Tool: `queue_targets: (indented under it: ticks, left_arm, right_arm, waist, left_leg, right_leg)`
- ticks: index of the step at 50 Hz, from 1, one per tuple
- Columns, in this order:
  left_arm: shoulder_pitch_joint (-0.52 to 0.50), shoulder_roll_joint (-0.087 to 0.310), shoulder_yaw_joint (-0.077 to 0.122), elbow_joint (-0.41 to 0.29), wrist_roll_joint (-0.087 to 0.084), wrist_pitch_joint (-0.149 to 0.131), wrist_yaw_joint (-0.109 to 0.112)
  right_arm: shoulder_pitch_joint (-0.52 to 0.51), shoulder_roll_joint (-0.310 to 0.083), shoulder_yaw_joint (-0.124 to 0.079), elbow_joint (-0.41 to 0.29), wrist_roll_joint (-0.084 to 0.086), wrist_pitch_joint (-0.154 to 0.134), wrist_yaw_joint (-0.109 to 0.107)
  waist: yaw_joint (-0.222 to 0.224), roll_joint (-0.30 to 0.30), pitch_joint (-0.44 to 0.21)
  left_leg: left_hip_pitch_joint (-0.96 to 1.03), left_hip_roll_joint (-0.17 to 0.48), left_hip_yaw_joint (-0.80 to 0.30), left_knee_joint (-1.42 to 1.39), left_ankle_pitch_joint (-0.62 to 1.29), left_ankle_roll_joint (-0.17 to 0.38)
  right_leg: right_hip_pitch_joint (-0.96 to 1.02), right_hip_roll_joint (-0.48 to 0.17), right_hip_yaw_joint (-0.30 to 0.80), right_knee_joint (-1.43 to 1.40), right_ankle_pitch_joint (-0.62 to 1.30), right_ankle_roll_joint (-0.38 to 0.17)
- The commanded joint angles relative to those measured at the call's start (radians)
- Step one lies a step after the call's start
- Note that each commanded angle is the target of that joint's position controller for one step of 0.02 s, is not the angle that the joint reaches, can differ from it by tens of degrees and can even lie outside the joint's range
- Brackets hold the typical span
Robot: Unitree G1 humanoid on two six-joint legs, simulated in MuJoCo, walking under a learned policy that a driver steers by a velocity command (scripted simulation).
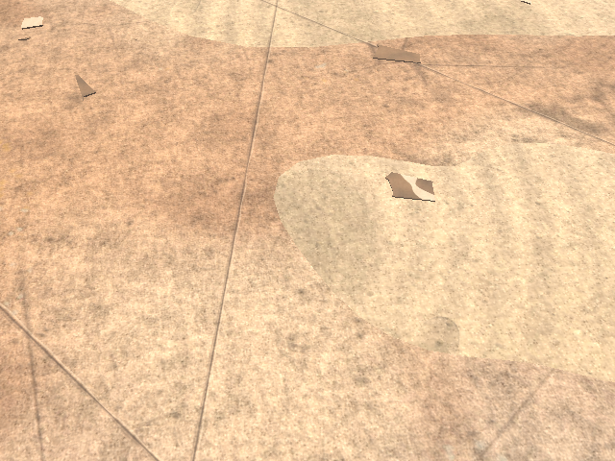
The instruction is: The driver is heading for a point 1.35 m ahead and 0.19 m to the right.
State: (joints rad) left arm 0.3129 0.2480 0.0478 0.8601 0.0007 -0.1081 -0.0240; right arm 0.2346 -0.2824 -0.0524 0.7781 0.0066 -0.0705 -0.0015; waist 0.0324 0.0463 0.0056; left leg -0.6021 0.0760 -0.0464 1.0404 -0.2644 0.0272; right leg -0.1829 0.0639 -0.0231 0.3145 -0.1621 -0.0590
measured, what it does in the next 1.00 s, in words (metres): walks ahead: left foot, then right foot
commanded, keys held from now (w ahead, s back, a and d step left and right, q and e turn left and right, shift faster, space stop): w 1.00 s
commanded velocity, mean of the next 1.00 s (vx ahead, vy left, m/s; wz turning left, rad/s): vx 0.50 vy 0.00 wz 0.02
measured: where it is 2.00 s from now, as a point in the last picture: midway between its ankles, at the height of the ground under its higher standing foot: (340, 254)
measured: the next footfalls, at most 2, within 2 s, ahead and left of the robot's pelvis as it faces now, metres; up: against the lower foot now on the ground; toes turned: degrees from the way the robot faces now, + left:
left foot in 0.28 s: +0.33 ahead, +0.15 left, +0.00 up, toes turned +1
right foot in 0.82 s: +0.63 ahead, -0.09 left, +0.00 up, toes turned -2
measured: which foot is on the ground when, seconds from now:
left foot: up 0.00-0.26, down 0.28-0.84, up 0.86-1.00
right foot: down 0.00-0.28, up 0.30-0.80, down 0.82-1.00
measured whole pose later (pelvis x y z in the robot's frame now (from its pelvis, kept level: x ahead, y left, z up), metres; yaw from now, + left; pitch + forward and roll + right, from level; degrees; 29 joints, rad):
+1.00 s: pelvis +0.55 +0.00 +0.00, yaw +0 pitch +1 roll +0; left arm 0.25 0.26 0.05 0.82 0.00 -0.08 -0.03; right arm 0.26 -0.29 -0.05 0.85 0.02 -0.07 0.00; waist 0.01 0.04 0.02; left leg -0.52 0.08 -0.03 1.12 -0.32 0.03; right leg -0.27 0.04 -0.06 0.40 -0.15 -0.07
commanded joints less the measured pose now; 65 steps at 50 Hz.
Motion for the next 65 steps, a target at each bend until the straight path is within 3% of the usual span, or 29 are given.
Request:
queue_targets:
  ticks: [1,5,10,12,14,15,16,17,18,19,20,22,24,27,31,36,39,40,41,42,43,44,45,46,47,51,58,62,65]
  left_arm:
    - [-0.031,0.157,0.035,-0.055,-0.007,-0.013,0.009]
    - [0.041,0.173,0.035,-0.024,-0.020,0.001,0.017]
    - [0.109,0.187,0.037,0.015,-0.026,0.028,0.023]
    - [0.093,0.207,0.042,0.017,-0.024,0.038,0.028]
    - [0.069,0.188,0.031,0.002,-0.015,0.045,0.033]
    - [0.115,0.117,0.006,-0.032,0.003,0.032,0.032]
    - [0.199,0.043,-0.018,-0.020,-0.003,0.011,0.024]
    - [0.116,0.155,0.010,-0.028,-0.030,-0.002,0.018]
    - [0.027,0.180,0.018,-0.058,-0.041,-0.009,0.016]
    - [-0.017,0.169,0.018,-0.064,-0.028,-0.009,0.020]
    - [-0.021,0.158,0.022,-0.065,-0.015,-0.001,0.022]
    - [0.021,0.115,0.019,-0.054,-0.014,0.022,0.023]
    - [0.001,0.100,0.017,-0.064,-0.009,0.037,0.027]
    - [-0.104,0.092,0.015,-0.099,0.000,0.036,0.026]
    - [-0.245,0.067,0.002,-0.135,-0.006,0.022,0.011]
    - [-0.363,0.087,0.001,-0.193,-0.016,0.011,-0.016]
    - [-0.290,0.124,0.015,-0.185,-0.014,0.005,-0.023]
    - [-0.173,0.153,0.034,-0.150,-0.011,0.004,-0.018]
    - [0.000,0.211,0.057,-0.106,-0.004,0.005,-0.008]
    - [0.120,0.313,0.083,-0.089,0.012,0.012,-0.001]
    - [0.153,0.257,0.067,-0.076,-0.005,0.019,-0.003]
    - [0.092,0.203,0.047,-0.084,-0.011,0.020,-0.002]
    - [0.017,0.178,0.039,-0.100,-0.009,0.022,0.001]
    - [-0.044,0.152,0.031,-0.105,-0.002,0.021,-0.002]
    - [-0.081,0.124,0.022,-0.110,0.007,0.016,-0.005]
    - [-0.084,0.143,0.031,-0.086,0.003,-0.003,-0.005]
    - [0.019,0.181,0.040,-0.026,-0.011,0.012,0.021]
    - [0.089,0.189,0.045,0.013,-0.024,0.034,0.027]
    - [0.067,0.210,0.056,0.015,-0.027,0.048,0.036]
  right_arm:
    - [-0.041,-0.033,-0.003,-0.079,-0.007,-0.013,-0.001]
    - [-0.180,-0.014,0.008,-0.113,0.002,-0.022,0.012]
    - [-0.290,-0.039,0.004,-0.166,0.013,-0.033,0.038]
    - [-0.240,-0.070,-0.009,-0.160,0.011,-0.038,0.043]
    - [0.020,-0.151,-0.049,-0.088,0.002,-0.037,0.030]
    - [0.180,-0.242,-0.071,-0.065,-0.019,-0.031,0.020]
    - [0.222,-0.248,-0.070,-0.044,-0.006,-0.022,0.026]
    - [0.200,-0.164,-0.047,-0.045,0.004,-0.019,0.025]
    - [0.119,-0.142,-0.037,-0.056,0.009,-0.019,0.023]
    - [0.051,-0.123,-0.030,-0.065,0.000,-0.019,0.025]
    - [0.006,-0.097,-0.023,-0.070,-0.010,-0.022,0.030]
    - [-0.020,-0.081,-0.022,-0.063,-0.012,-0.033,0.034]
    - [-0.010,-0.100,-0.028,-0.044,-0.008,-0.043,0.032]
    - [0.033,-0.121,-0.034,-0.012,-0.006,-0.039,0.017]
    - [0.095,-0.144,-0.036,0.023,0.004,-0.029,0.006]
    - [0.170,-0.162,-0.042,0.077,0.014,-0.006,0.000]
    - [0.148,-0.181,-0.048,0.085,0.015,0.010,-0.007]
    - [0.131,-0.175,-0.044,0.083,0.014,0.016,-0.008]
    - [0.133,-0.142,-0.029,0.069,0.003,0.016,-0.011]
    - [0.242,-0.039,0.004,0.045,-0.004,-0.002,-0.004]
    - [0.237,-0.044,0.007,0.061,0.000,-0.025,0.003]
    - [0.152,-0.137,-0.019,0.040,0.027,-0.039,0.010]
    - [0.077,-0.140,-0.018,0.019,0.035,-0.044,0.010]
    - [0.037,-0.128,-0.019,0.011,0.021,-0.042,0.006]
    - [0.045,-0.120,-0.025,0.016,0.010,-0.031,0.002]
    - [0.060,-0.066,-0.019,0.022,0.001,0.006,-0.006]
    - [-0.177,-0.032,-0.004,-0.039,0.002,-0.010,0.011]
    - [-0.283,-0.045,-0.004,-0.085,0.009,-0.026,0.031]
    - [-0.231,-0.089,-0.018,-0.077,0.009,-0.041,0.038]
  waist:
    - [-0.017,-0.110,0.005]
    - [0.033,-0.114,0.022]
    - [0.045,-0.122,0.051]
    - [-0.001,-0.140,0.015]
    - [-0.132,-0.119,-0.154]
    - [-0.155,0.038,-0.318]
    - [-0.127,0.240,-0.427]
    - [-0.149,0.143,-0.319]
    - [-0.129,0.095,-0.176]
    - [-0.099,0.024,-0.106]
    - [-0.064,0.016,-0.060]
    - [-0.018,0.045,-0.051]
    - [-0.006,0.034,-0.024]
    - [-0.027,0.006,0.009]
    - [-0.080,0.003,0.038]
    - [-0.108,0.010,0.065]
    - [-0.050,0.038,0.013]
    - [0.014,0.031,-0.058]
    - [0.080,-0.004,-0.188]
    - [0.066,-0.213,-0.350]
    - [0.080,-0.303,-0.419]
    - [0.081,-0.224,-0.273]
    - [0.057,-0.161,-0.162]
    - [0.028,-0.107,-0.082]
    - [-0.009,-0.121,-0.049]
    - [-0.053,-0.123,-0.015]
    - [0.020,-0.102,0.040]
    - [0.044,-0.103,0.070]
    - [-0.007,-0.131,0.040]
  left_leg:
    - [-0.089,0.045,-0.004,-0.154,0.135,-0.022]
    - [-0.003,0.003,0.037,-0.399,0.329,-0.026]
    - [-0.016,-0.023,0.032,-0.516,0.263,0.012]
    - [0.086,-0.051,0.052,-0.549,0.197,0.041]
    - [0.484,-0.050,0.053,-0.558,0.235,0.103]
    - [0.869,0.192,-0.260,-0.521,0.239,0.211]
    - [1.040,0.330,-0.636,-0.655,0.071,0.310]
    - [0.968,0.292,-0.602,-0.700,-0.039,0.270]
    - [0.815,0.260,-0.460,-0.728,0.014,0.235]
    - [0.674,0.220,-0.367,-0.760,0.103,0.221]
    - [0.566,0.185,-0.296,-0.795,0.181,0.213]
    - [0.460,0.151,-0.222,-0.856,0.231,0.219]
    - [0.416,0.143,-0.161,-0.892,0.287,0.231]
    - [0.431,0.128,-0.098,-0.913,0.334,0.220]
    - [0.448,0.098,-0.027,-0.918,0.301,0.182]
    - [0.615,0.170,-0.055,-0.847,0.316,0.168]
    - [0.671,0.177,-0.049,-0.732,0.543,0.136]
    - [0.650,0.135,-0.013,-0.595,0.689,0.114]
    - [0.521,0.083,0.029,-0.371,0.622,0.081]
    - [0.110,-0.061,0.088,0.031,0.248,0.004]
    - [-0.067,-0.131,-0.037,0.206,-0.308,-0.005]
    - [-0.166,-0.067,-0.076,0.285,-0.276,0.010]
    - [-0.174,-0.013,-0.040,0.255,-0.184,0.019]
    - [-0.142,0.022,-0.021,0.187,-0.110,0.016]
    - [-0.078,0.053,-0.028,0.130,-0.059,0.013]
    - [-0.025,0.073,-0.015,0.017,0.050,-0.020]
    - [-0.032,0.033,0.028,-0.385,0.362,-0.037]
    - [-0.027,0.003,0.012,-0.503,0.315,-0.028]
    - [0.093,-0.022,0.012,-0.558,0.221,-0.003]
  right_leg:
    - [0.043,-0.261,0.197,-0.181,0.241,-0.175]
    - [0.043,-0.225,0.112,-0.177,0.236,-0.137]
    - [0.196,-0.305,0.148,-0.110,0.268,-0.118]
    - [0.234,-0.312,0.140,-0.030,0.432,-0.096]
    - [0.124,-0.233,0.068,0.278,0.585,-0.046]
    - [-0.200,-0.134,0.009,0.641,0.267,0.008]
    - [-0.465,-0.013,0.083,0.878,-0.416,0.035]
    - [-0.576,-0.073,0.148,0.971,-0.409,0.024]
    - [-0.611,-0.120,0.110,0.957,-0.309,0.017]
    - [-0.573,-0.158,0.090,0.908,-0.223,0.022]
    - [-0.523,-0.184,0.089,0.858,-0.171,0.028]
    - [-0.434,-0.206,0.091,0.812,-0.122,0.041]
    - [-0.448,-0.211,0.082,0.757,-0.066,0.059]
    - [-0.507,-0.214,0.078,0.592,0.092,0.076]
    - [-0.450,-0.172,0.040,0.348,0.271,0.068]
    - [-0.484,-0.146,0.043,0.226,0.191,0.032]
    - [-0.343,-0.102,0.007,0.182,0.087,-0.010]
    - [-0.174,-0.069,-0.025,0.156,0.098,-0.036]
    - [0.106,-0.133,0.037,0.197,0.146,-0.081]
    - [0.528,-0.392,0.454,0.183,0.041,-0.233]
    - [0.604,-0.467,0.749,0.027,-0.073,-0.284]
    - [0.499,-0.433,0.640,0.002,-0.152,-0.232]
    - [0.349,-0.397,0.507,-0.019,-0.117,-0.199]
    - [0.204,-0.357,0.413,-0.057,-0.047,-0.185]
    - [0.105,-0.322,0.346,-0.091,0.015,-0.170]
    - [-0.014,-0.289,0.219,-0.180,0.142,-0.190]
    - [0.046,-0.249,0.087,-0.202,0.166,-0.144]
    - [0.137,-0.293,0.143,-0.136,0.152,-0.141]
    - [0.172,-0.319,0.194,-0.050,0.210,-0.115]
Keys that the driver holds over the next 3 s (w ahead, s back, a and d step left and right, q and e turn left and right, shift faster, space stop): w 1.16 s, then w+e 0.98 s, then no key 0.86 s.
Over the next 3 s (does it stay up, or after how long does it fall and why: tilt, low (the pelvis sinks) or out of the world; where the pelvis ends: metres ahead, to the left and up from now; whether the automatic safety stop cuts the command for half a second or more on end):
stays up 1.34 -0.19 -0.01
